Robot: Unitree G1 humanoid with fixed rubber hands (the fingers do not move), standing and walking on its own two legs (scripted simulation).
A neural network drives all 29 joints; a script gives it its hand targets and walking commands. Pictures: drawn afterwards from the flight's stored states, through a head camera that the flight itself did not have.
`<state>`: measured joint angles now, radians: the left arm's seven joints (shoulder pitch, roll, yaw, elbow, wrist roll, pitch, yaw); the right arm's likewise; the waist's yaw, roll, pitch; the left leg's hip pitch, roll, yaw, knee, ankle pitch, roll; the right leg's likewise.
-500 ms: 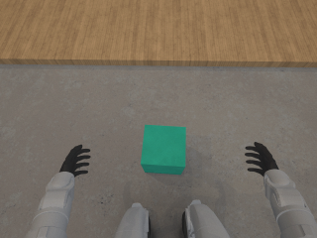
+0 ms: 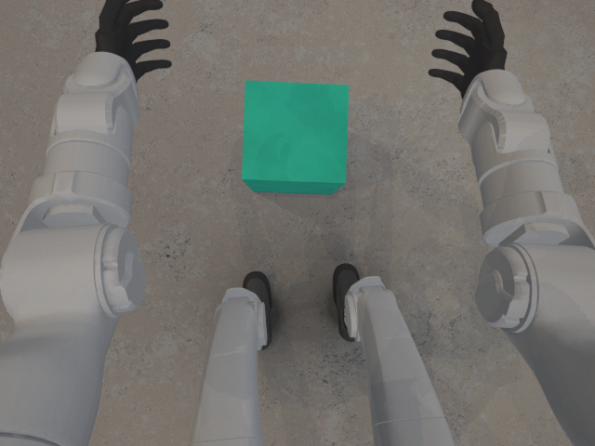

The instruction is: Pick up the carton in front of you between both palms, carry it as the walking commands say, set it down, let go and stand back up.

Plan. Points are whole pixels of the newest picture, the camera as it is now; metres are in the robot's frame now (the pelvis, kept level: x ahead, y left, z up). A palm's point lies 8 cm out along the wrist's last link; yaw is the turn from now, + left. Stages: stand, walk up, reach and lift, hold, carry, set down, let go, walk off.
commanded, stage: reach and lift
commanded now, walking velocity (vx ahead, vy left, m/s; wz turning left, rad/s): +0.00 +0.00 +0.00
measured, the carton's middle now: (294, 146) +0.54 -0.02 -0.53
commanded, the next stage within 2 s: none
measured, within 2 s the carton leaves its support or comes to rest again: leaves its support in 1.86 s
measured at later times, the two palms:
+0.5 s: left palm (181, 109) +0.56 +0.17 -0.27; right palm (413, 114) +0.52 -0.21 -0.27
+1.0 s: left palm (210, 137) +0.56 +0.16 -0.46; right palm (380, 141) +0.52 -0.20 -0.45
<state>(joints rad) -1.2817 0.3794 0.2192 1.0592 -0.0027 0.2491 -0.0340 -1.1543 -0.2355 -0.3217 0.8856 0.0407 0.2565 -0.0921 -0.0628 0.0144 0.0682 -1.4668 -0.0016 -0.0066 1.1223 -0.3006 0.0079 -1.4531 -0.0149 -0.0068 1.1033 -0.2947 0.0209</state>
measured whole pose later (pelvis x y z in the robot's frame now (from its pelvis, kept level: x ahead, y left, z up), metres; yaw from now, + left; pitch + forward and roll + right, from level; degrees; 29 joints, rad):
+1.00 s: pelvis -0.02 +0.00 -0.27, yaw -2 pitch +38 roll -2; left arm -1.62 0.47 0.01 1.25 -0.22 0.08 0.07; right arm -1.53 -0.32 -0.17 1.15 0.22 0.07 -0.15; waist -0.05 -0.02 0.40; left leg -2.28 -0.01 -0.04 2.16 -0.55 -0.01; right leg -2.26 0.03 0.01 2.13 -0.54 0.05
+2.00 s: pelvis -0.01 -0.01 -0.28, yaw +0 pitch +39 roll -1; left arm -1.35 0.24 0.15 0.86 -0.07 0.28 0.14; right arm -1.31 -0.19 -0.28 0.81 0.11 0.27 -0.18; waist -0.04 -0.02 0.21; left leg -2.30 -0.04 -0.04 2.19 -0.59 -0.02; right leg -2.28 0.06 0.05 2.18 -0.60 0.07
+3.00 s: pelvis +0.02 -0.01 -0.03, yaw +1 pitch +33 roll +0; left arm -0.71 -0.10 0.41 0.59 0.24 0.40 0.02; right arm -0.70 0.09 -0.45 0.59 -0.22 0.39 -0.03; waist -0.02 0.00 -0.24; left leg -1.44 -0.04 -0.05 1.33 -0.46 -0.02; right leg -1.44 0.04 0.06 1.33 -0.46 0.03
